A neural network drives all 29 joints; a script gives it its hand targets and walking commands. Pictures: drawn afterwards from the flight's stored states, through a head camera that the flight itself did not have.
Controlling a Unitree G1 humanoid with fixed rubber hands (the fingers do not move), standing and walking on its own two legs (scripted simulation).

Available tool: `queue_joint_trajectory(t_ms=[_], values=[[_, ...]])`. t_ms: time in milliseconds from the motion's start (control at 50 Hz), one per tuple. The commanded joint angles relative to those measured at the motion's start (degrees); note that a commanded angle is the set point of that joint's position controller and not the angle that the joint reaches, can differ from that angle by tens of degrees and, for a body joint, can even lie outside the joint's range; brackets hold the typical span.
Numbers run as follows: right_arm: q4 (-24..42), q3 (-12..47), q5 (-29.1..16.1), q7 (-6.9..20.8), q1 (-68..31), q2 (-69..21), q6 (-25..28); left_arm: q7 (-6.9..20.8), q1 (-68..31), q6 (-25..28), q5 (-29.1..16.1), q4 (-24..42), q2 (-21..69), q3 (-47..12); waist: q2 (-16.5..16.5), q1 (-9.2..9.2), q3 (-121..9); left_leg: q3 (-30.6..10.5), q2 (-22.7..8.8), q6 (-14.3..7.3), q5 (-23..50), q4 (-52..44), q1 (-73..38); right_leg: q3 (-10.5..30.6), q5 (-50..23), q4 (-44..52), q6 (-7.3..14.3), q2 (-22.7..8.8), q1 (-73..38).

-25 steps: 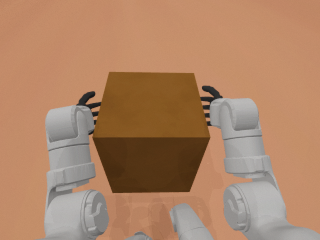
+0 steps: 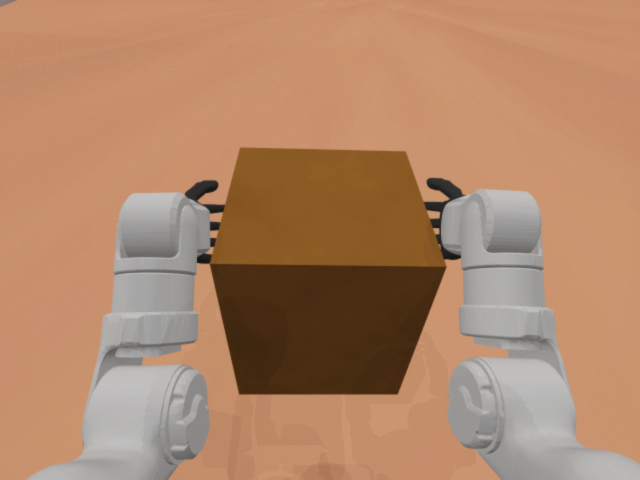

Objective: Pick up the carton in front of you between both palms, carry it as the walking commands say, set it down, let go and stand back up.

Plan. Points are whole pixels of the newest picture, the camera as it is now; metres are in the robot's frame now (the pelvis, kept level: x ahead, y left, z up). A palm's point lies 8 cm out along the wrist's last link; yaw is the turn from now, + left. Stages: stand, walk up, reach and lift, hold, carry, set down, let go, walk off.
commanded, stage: carry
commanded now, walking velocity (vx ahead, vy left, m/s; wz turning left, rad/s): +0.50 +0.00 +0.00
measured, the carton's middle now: (321, 274) +0.37 +0.01 +0.09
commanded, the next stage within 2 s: none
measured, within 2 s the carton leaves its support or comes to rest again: neither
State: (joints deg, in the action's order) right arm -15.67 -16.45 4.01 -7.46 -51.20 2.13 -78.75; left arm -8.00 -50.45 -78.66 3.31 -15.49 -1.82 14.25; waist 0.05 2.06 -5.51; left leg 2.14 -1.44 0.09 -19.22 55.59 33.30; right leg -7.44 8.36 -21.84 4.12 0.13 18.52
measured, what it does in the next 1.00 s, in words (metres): walks ahead: left foot, then right foot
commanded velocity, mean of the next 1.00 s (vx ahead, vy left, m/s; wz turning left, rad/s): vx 0.50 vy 0.00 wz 0.00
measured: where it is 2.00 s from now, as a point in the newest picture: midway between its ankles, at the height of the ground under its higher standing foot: (316, 244)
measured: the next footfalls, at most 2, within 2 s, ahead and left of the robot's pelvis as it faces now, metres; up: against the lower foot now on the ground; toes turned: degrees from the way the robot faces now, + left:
left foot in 0.22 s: +0.27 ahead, +0.15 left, +0.00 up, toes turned +9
right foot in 0.58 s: +0.52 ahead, -0.09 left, +0.00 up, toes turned -13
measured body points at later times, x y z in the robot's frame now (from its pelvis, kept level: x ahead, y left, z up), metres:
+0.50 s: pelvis +0.30 +0.04 +0.00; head +0.31 +0.05 +0.45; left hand +0.59 +0.18 +0.07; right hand +0.58 -0.12 +0.08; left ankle +0.23 +0.14 -0.74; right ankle +0.39 -0.09 -0.71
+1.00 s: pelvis +0.62 +0.04 -0.01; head +0.57 +0.04 +0.44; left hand +0.89 +0.19 +0.08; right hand +0.89 -0.11 +0.09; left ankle +0.76 +0.15 -0.73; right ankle +0.48 -0.08 -0.74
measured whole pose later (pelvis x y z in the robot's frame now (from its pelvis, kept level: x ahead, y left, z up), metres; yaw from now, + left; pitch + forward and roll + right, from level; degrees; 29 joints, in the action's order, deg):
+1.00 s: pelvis +0.62 +0.04 -0.01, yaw -1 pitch +3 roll -1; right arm 16.6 -7.2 7.0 -4.4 -9.9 -7.7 -71.5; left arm -5.3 -10.3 -70.7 7.2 15.1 7.8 6.3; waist -0.1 1.2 -10.6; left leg 10.6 -5.9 0.4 -4.0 27.6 29.3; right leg -12.1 21.0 -18.1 -2.4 -3.6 -0.8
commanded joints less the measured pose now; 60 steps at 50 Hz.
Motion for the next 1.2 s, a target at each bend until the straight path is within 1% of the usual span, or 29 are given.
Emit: queue_joint_trajectory(t_ms=[0, 60, 140, 180, 200, 220, 240, 260, 280, 300, 320, 400, 500, 560, 580, 600, 620, 660, 680, 700, 780, 900, 960, 1000, 1020, 1040, 1060, 1120, 1180], values=[[2.5, 26.5, -21.7, 12.1, -36.8, -66.6, 2.0, 14.8, -41.0, 2.3, -24.3, 4.0, 67.0, -24.8, -8.0, -0.90, -21.0, 2.1, -1.7, 1.4, 3.9, -14.9, -0.7, 12.9, -7.3, 10.0, 5.2, -14.3, -19.0], [2.7, 28.0, -20.9, 13.1, -31.7, -70.6, 3.4, 15.9, -33.8, 3.6, -21.5, 2.6, 69.1, -24.2, -9.5, -0.76, -20.2, 5.2, -0.3, 1.5, 11.5, -24.8, -4.1, 8.3, -14.7, 9.4, 2.8, -13.1, -21.8], [10.0, 33.0, -21.8, 14.3, -26.1, -74.5, 5.5, 16.2, -24.7, 5.7, -19.2, 10.0, 70.6, -28.1, -10.7, -0.57, -19.5, 8.0, 0.0, 1.1, 15.3, -34.2, -9.2, 4.7, -18.0, 5.3, 1.3, -11.9, -25.3], [14.1, 36.0, -22.4, 14.8, -21.1, -74.8, 6.4, 15.8, -19.5, 6.5, -18.7, 14.8, 70.6, -31.7, -7.1, -1.39, -22.2, 9.3, -1.2, 0.0, 15.0, -38.0, -23.9, 1.3, -15.8, -3.9, -1.0, -10.1, -19.0], [15.1, 37.2, -22.2, 15.1, -17.3, -74.6, 6.7, 15.8, -16.9, 6.8, -18.5, 16.7, 70.0, -33.6, -3.4, -2.46, -25.2, 2.7, -6.9, -2.1, 10.8, -36.7, -36.3, 0.1, -10.5, -13.3, -2.9, -9.4, -9.5], [16.0, 38.0, -21.0, 15.2, -13.4, -72.5, 7.1, 16.0, -14.7, 6.8, -19.2, 18.1, 70.7, -35.5, 8.4, -3.13, -28.2, -13.9, -17.6, -6.8, 10.6, -36.7, -47.8, -1.6, 1.3, -25.8, -5.4, -5.6, 4.7], [17.1, 39.9, -19.8, 15.0, -10.9, -71.7, 8.0, 16.3, -15.4, 7.0, -19.9, 20.7, 71.7, -37.9, 19.0, -3.91, -27.1, -25.4, -22.3, -13.3, 17.1, -36.9, -57.5, 0.9, 19.3, -33.3, -5.8, -0.5, 21.5], [20.1, 41.1, -19.9, 15.0, -8.2, -72.1, 8.6, 16.6, -13.4, 7.3, -20.5, 23.0, 71.9, -40.0, 16.3, -3.67, -26.0, -25.6, -23.3, -14.0, 20.7, -36.9, -57.8, 4.5, 22.6, -40.1, -5.0, -2.0, 26.7], [23.9, 42.5, -20.0, 15.0, -6.5, -72.5, 9.1, 16.8, -11.1, 7.9, -21.1, 25.1, 72.1, -41.5, 10.7, -3.65, -25.0, -21.7, -22.4, -12.8, 25.1, -36.5, -55.6, 5.3, 22.2, -41.7, -4.5, -3.7, 27.5], [27.8, 44.0, -20.1, 15.0, -5.3, -72.4, 9.7, 17.0, -8.6, 8.5, -21.5, 27.0, 72.2, -42.8, 5.9, -3.57, -24.2, -17.8, -21.4, -11.1, 24.4, -37.2, -52.9, 5.8, 19.5, -39.3, -4.5, -5.2, 26.8], [31.6, 45.5, -20.3, 15.1, -4.2, -71.8, 10.2, 17.0, -6.0, 9.1, -21.6, 28.9, 72.0, -44.0, 4.9, -3.47, -22.8, -14.4, -20.5, -9.7, 23.6, -38.7, -49.6, 5.9, 17.3, -34.4, -4.6, -6.2, 24.9], [37.4, 49.3, -20.6, 16.2, 7.7, -70.3, 11.2, 16.3, 4.1, 10.8, -20.2, 38.0, 67.4, -48.1, 9.2, -3.14, -21.2, -3.1, -15.5, -8.0, 23.1, -41.2, -43.4, 1.2, 9.3, -19.8, -6.0, -4.6, 16.1], [38.8, 50.4, -21.1, 17.0, 14.9, -63.2, 9.7, 16.6, 11.7, 9.3, -20.3, 40.4, 62.1, -49.1, 10.1, -3.44, -15.7, 3.8, -13.0, -5.4, 25.6, -39.6, -37.2, -3.4, -3.2, -5.8, -4.6, -2.7, 6.4], [37.1, 50.2, -20.1, 16.9, 16.6, -59.4, 8.3, 17.2, 15.2, 7.8, -19.3, 37.3, 58.5, -47.5, 5.1, -2.29, -15.7, 9.2, -9.6, -2.4, 23.3, -26.2, -26.2, -7.5, -1.1, -2.5, -2.9, -0.9, -12.1], [36.4, 49.8, -19.9, 16.9, 16.2, -57.6, 7.7, 17.3, 16.6, 7.4, -18.7, 35.3, 57.2, -46.6, 1.1, -1.10, -17.1, 10.7, -8.0, -0.3, 17.6, -16.6, -17.8, 0.1, 3.0, -2.4, -1.9, -6.3, -21.4], [36.8, 50.2, -20.0, 16.8, 14.6, -56.6, 6.8, 17.4, 16.9, 7.4, -17.6, 33.2, 55.5, -45.3, -13.6, -0.45, -18.7, 10.4, -1.6, 2.5, 4.3, -0.1, -3.0, 25.6, 10.6, 4.9, 4.8, -20.4, -30.1], [36.3, 50.4, -20.4, 16.9, 12.8, -56.2, 6.2, 17.4, 16.8, 7.3, -17.5, 31.9, 55.9, -45.0, -18.8, -0.25, -16.7, 5.4, 0.7, 1.9, -10.6, 8.5, 8.7, 35.3, 5.3, 8.0, 8.9, -24.7, -33.9], [34.1, 50.3, -20.8, 17.4, 11.1, -58.6, 6.5, 17.5, 13.9, 7.3, -18.6, 32.2, 58.4, -45.7, -8.2, -0.77, -15.1, -0.7, -4.4, -0.3, -10.3, 14.5, 10.6, 27.6, -4.1, 6.4, 8.2, -23.5, -27.5], [33.3, 50.2, -21.0, 17.5, 10.8, -60.0, 7.0, 17.6, 11.7, 7.6, -19.4, 33.0, 59.5, -46.4, -3.9, -1.06, -14.4, -1.4, -6.1, -0.5, -6.8, 12.1, 9.6, 23.8, -1.4, 7.4, 6.4, -22.6, -23.7], [33.1, 50.2, -21.1, 17.5, 10.5, -61.1, 7.5, 17.8, 9.7, 7.9, -20.2, 33.9, 60.6, -47.2, -2.7, -1.31, -13.6, -1.7, -7.4, -0.3, -3.3, 7.7, 7.0, 19.2, 1.8, 9.5, 4.4, -21.3, -19.5], [34.1, 50.6, -20.4, 16.6, 9.6, -62.9, 8.5, 18.2, 7.1, 8.6, -22.2, 35.8, 61.4, -48.4, -6.5, -1.47, -11.6, 2.3, -6.5, 1.1, 5.7, -8.6, 1.8, 8.7, 9.2, 14.9, 3.2, -17.9, -13.8], [33.0, 49.4, -18.7, 16.0, 14.7, -60.3, 7.7, 18.0, 11.7, 7.8, -20.8, 34.4, 58.8, -48.0, -7.4, -1.04, -9.0, 7.4, -4.2, 0.8, 17.4, -24.9, -3.5, 1.6, -0.1, 12.9, 1.6, -15.5, -15.9], [31.7, 49.0, -18.7, 16.6, 14.6, -59.8, 7.5, 18.1, 12.3, 7.7, -19.8, 32.8, 58.5, -47.7, -7.7, -0.99, -7.4, 10.4, -3.3, 0.0, 16.3, -28.8, -8.1, -0.2, -2.1, 8.3, 0.0, -15.0, -17.0], [30.5, 48.4, -18.9, 17.0, 15.2, -59.6, 7.6, 18.1, 11.8, 7.7, -19.5, 32.2, 58.6, -47.9, -4.4, -2.22, -10.6, 14.1, -0.3, -0.6, 10.6, -30.3, -22.7, -4.9, -9.1, -5.5, -2.2, -11.5, -12.0], [29.5, 47.9, -18.9, 17.1, 15.6, -59.4, 7.6, 18.0, 11.7, 7.7, -19.5, 31.7, 58.0, -47.8, 1.4, -3.42, -13.2, 3.3, -7.2, -1.7, 5.4, -32.9, -33.3, -6.0, -5.4, -18.6, -4.4, -9.4, -3.5], [28.2, 47.3, -18.2, 17.3, 15.8, -59.0, 8.2, 17.9, 10.4, 7.2, -20.3, 32.8, 59.4, -48.5, 17.0, -3.96, -18.4, -22.0, -20.9, -9.8, -3.7, -40.1, -46.1, -5.1, 7.0, -36.1, -7.4, -2.9, 12.5], [28.2, 47.9, -19.1, 17.4, 16.5, -60.9, 8.7, 18.0, 9.1, 7.5, -20.8, 33.0, 60.2, -48.9, 19.1, -3.69, -17.8, -30.7, -23.8, -12.6, 3.6, -44.1, -49.0, 0.5, 19.8, -44.3, -6.4, -1.1, 22.4], [33.3, 49.8, -21.6, 17.8, 12.5, -66.6, 10.5, 18.3, 8.9, 9.7, -21.9, 33.4, 65.2, -49.3, 4.3, -2.97, -18.4, -16.2, -20.9, -8.6, 13.4, -40.6, -41.4, 7.1, 13.3, -47.4, -3.4, -8.0, 22.9], [36.1, 51.6, -22.9, 18.2, 11.9, -68.1, 11.9, 17.6, 10.3, 11.5, -20.7, 35.7, 66.3, -50.5, 6.3, -2.65, -17.8, -6.7, -17.9, -6.4, 9.6, -44.4, -35.5, 5.2, 6.1, -39.5, -3.8, -8.5, 18.7]])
